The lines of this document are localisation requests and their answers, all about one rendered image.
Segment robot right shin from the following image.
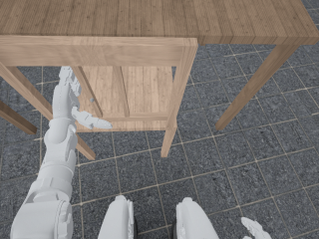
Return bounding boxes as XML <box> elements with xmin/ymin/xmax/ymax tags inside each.
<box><xmin>176</xmin><ymin>197</ymin><xmax>192</xmax><ymax>239</ymax></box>

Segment left robot forearm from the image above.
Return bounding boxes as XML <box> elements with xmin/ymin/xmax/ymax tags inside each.
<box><xmin>10</xmin><ymin>118</ymin><xmax>78</xmax><ymax>239</ymax></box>

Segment left robot thigh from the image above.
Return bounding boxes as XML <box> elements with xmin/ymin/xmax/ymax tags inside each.
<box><xmin>98</xmin><ymin>199</ymin><xmax>135</xmax><ymax>239</ymax></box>

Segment robot right hand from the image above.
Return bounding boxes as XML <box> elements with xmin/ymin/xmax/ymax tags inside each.
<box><xmin>241</xmin><ymin>217</ymin><xmax>272</xmax><ymax>239</ymax></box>

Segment chair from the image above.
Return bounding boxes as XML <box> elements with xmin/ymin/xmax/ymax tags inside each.
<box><xmin>0</xmin><ymin>35</ymin><xmax>198</xmax><ymax>160</ymax></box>

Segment table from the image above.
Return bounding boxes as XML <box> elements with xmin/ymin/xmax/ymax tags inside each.
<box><xmin>0</xmin><ymin>0</ymin><xmax>319</xmax><ymax>134</ymax></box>

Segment robot left hand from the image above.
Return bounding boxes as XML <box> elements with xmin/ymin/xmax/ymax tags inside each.
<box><xmin>52</xmin><ymin>66</ymin><xmax>113</xmax><ymax>129</ymax></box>

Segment robot left upper arm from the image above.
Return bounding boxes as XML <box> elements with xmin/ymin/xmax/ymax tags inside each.
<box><xmin>12</xmin><ymin>200</ymin><xmax>74</xmax><ymax>239</ymax></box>

